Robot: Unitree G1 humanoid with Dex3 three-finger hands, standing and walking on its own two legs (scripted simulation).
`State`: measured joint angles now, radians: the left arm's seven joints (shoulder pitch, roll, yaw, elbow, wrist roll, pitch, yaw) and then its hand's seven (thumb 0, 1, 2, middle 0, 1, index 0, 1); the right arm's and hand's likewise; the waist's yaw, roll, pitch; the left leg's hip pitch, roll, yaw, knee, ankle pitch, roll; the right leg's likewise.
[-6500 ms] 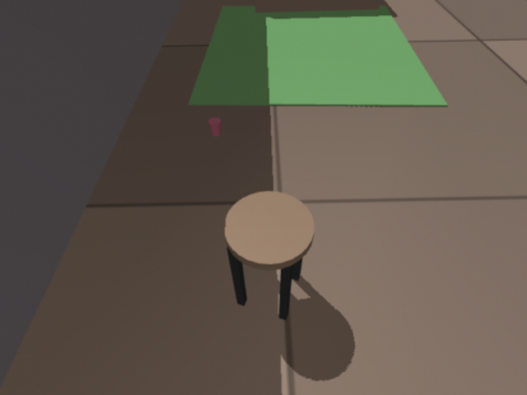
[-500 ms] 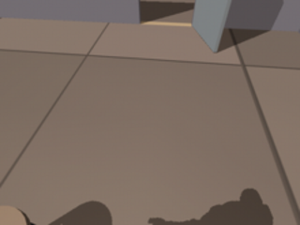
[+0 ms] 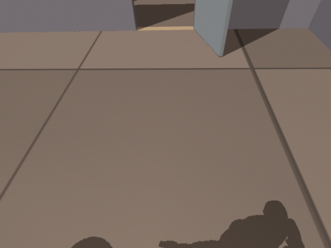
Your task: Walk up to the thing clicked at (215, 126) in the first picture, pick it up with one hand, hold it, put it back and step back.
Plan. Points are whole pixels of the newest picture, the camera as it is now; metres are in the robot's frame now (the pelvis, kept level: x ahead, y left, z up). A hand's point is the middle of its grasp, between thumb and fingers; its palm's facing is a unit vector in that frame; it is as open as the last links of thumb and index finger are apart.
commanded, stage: walk up
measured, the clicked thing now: out of the picture -0.20 +1.75 -0.72
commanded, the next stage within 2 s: none
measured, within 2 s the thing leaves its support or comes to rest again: neither
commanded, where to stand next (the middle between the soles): +0.34 +0.03 m, yaw -2 degrees
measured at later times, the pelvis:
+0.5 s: pelvis +0.17 +0.01 -0.02, yaw +16 degrees
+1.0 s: pelvis +0.31 -0.03 -0.02, yaw +32 degrees
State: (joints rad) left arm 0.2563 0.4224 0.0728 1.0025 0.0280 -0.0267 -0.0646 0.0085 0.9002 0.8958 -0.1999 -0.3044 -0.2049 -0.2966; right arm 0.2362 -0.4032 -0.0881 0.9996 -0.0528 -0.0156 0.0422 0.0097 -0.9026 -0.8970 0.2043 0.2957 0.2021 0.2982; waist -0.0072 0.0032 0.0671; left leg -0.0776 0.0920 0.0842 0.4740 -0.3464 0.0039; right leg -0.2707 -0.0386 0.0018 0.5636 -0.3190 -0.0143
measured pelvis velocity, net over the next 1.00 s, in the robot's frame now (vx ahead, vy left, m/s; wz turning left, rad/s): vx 0.31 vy -0.03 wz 0.56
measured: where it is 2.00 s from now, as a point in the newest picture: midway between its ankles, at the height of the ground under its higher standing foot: (176, 244)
